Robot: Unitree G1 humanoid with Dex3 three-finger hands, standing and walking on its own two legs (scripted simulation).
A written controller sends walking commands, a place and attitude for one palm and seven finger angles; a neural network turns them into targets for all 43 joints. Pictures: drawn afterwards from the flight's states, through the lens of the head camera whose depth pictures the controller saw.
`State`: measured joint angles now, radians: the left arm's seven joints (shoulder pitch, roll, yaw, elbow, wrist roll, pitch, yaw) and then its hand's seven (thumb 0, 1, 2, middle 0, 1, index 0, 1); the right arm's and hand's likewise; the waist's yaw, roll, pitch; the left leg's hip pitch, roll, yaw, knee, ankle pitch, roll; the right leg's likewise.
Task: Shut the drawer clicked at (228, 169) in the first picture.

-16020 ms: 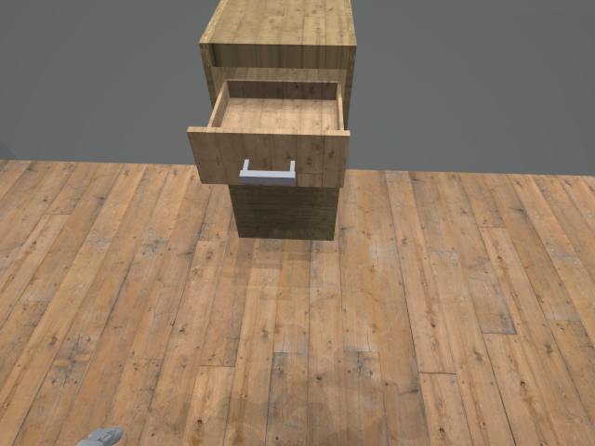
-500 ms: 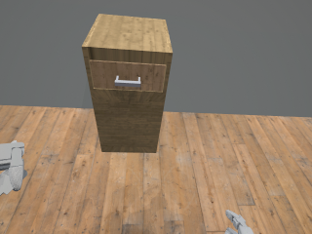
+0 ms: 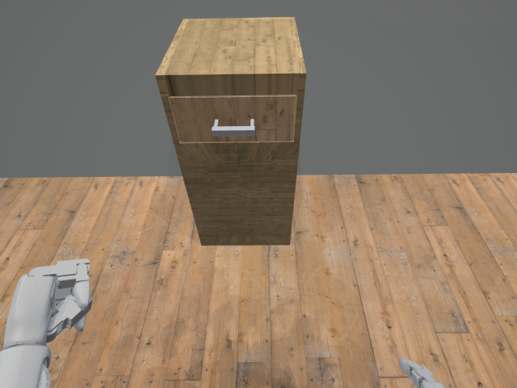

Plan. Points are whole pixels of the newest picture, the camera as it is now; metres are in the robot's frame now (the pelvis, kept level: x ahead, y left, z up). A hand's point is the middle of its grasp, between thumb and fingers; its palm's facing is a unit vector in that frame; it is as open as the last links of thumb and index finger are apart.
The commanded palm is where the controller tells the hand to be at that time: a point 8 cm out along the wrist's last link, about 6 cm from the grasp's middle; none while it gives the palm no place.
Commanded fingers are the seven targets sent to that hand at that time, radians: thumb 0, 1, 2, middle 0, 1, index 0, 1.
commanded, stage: let the arm hang, fingers relaxed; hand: left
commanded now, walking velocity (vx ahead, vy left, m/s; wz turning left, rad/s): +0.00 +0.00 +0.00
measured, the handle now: (233, 126) +0.83 +0.13 -0.07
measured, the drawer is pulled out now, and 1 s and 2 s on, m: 0.00 0.00 0.00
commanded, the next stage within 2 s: look to check the result in 1.02 s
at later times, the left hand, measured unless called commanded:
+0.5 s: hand out of the picture -0.03 +0.17 -0.15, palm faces +0.03 -0.98 -0.22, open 5.3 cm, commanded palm none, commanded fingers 0.00 0.90 0.90 -0.20 -0.30 -0.20 -0.30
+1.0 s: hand out of the picture -0.02 +0.14 -0.15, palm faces +0.04 -0.99 -0.16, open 7.3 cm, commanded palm none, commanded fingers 0.00 0.90 0.90 -0.20 -0.30 -0.20 -0.30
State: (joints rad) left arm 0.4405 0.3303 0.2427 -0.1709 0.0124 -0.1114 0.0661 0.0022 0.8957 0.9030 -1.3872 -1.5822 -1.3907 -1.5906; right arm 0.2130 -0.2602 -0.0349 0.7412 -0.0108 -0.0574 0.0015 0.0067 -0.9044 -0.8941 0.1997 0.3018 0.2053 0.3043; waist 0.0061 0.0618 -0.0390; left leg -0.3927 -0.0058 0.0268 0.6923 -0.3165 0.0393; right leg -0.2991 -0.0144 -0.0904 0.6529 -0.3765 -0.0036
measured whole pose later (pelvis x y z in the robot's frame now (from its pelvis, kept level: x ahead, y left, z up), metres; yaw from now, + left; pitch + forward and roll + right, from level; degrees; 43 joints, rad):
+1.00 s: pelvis +0.00 -0.02 +0.02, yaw -1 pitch -2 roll +0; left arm 0.31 0.10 0.01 1.14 0.00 -0.01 0.04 0.01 0.91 0.90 -0.20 -0.30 -0.20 -0.31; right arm 0.32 -0.09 0.00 1.15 -0.02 0.00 -0.04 0.00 -0.91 -0.89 0.20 0.30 0.20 0.30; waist -0.01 0.01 0.04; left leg -0.20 -0.01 0.04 0.43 -0.20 0.02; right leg -0.13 0.00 -0.08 0.43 -0.27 -0.02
